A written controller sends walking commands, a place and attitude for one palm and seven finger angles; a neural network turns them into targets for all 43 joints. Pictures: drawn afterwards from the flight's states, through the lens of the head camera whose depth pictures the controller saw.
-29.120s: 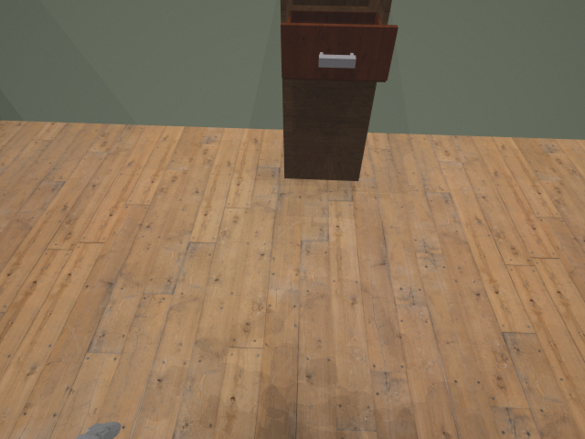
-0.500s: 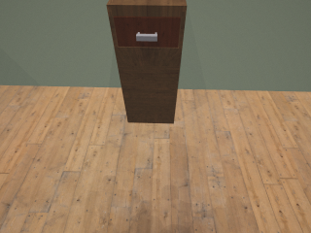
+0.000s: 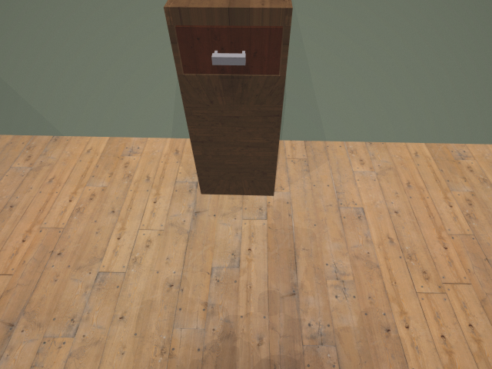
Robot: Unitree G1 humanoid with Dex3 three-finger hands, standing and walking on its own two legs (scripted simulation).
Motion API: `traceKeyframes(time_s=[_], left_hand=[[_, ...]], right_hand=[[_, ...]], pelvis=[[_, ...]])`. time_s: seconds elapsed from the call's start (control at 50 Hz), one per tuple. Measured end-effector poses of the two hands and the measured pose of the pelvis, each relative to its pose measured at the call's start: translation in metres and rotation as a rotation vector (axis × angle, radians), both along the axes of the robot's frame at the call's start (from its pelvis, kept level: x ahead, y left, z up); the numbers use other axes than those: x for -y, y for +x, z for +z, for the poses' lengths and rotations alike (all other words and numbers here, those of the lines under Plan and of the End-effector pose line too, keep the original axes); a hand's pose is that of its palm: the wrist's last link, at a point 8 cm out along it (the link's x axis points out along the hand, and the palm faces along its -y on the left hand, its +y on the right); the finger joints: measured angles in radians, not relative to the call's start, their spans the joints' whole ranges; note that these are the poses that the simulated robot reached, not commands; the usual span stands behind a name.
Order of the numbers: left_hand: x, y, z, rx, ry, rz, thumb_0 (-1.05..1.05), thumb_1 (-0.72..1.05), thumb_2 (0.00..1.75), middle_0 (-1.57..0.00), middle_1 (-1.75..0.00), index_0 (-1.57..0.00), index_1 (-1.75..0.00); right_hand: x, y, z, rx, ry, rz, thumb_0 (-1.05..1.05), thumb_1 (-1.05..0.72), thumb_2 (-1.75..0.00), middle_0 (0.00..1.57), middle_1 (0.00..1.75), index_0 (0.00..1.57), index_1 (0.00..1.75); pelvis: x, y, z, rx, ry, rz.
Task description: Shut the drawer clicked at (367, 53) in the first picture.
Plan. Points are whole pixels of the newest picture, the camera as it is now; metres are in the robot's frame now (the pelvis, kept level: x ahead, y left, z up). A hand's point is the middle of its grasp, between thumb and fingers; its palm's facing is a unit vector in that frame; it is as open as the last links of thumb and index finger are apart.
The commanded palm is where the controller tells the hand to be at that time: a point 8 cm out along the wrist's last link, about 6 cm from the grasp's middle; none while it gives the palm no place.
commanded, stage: look to check the result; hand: left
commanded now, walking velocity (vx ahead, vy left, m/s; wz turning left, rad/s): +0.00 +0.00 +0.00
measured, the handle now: (229, 56) +1.02 +0.11 +0.00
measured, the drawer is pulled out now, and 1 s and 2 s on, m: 0.00 0.00 0.00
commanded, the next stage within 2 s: none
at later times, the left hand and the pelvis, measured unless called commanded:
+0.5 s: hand out of the picture +0.02 +0.18 -0.17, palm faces +0.01 -0.97 -0.23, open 7.4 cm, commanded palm none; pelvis +0.01 -0.01 +0.00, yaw +0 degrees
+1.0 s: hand out of the picture +0.04 +0.20 -0.17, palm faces +0.00 -0.97 -0.25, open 7.4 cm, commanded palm none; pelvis +0.01 +0.00 +0.00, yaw -1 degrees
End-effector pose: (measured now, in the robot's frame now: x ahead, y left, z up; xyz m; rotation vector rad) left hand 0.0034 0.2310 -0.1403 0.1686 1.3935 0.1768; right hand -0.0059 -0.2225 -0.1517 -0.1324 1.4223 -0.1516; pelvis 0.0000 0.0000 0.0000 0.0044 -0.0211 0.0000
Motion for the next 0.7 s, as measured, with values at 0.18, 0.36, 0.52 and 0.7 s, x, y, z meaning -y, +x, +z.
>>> traceKeyframes(time_s=[0.18, 0.36, 0.52, 0.7], left_hand=[[0.001, 0.008, 0.001, 0.011, 0.006, -0.008, 0.00, 0.91, 0.89, -0.20, -0.30, -0.20, -0.30], [0.001, 0.013, 0.001, 0.020, 0.009, -0.012, 0.00, 0.91, 0.89, -0.20, -0.30, -0.20, -0.30], [-0.002, 0.016, 0.001, 0.019, 0.010, -0.018, 0.00, 0.91, 0.89, -0.20, -0.30, -0.20, -0.30], [-0.008, 0.022, 0.003, 0.030, 0.020, -0.023, 0.00, 0.91, 0.89, -0.20, -0.30, -0.20, -0.30]], right_hand=[[0.007, 0.008, 0.001, 0.012, -0.007, 0.003, 0.00, -0.91, -0.90, 0.20, 0.30, 0.20, 0.30], [0.014, 0.015, 0.002, 0.023, -0.019, 0.004, 0.00, -0.91, -0.90, 0.20, 0.30, 0.20, 0.30], [0.017, 0.018, 0.004, 0.027, -0.030, 0.005, 0.00, -0.91, -0.90, 0.20, 0.30, 0.20, 0.30], [0.019, 0.022, 0.005, 0.034, -0.038, 0.008, 0.00, -0.90, -0.90, 0.20, 0.30, 0.20, 0.30]], pelvis=[[0.003, 0.002, 0.000, 0.000, 0.000, -0.002], [0.006, 0.005, 0.001, 0.000, -0.001, -0.003], [0.005, 0.006, 0.001, -0.002, -0.002, -0.006], [0.004, 0.008, 0.001, -0.001, -0.002, -0.007]])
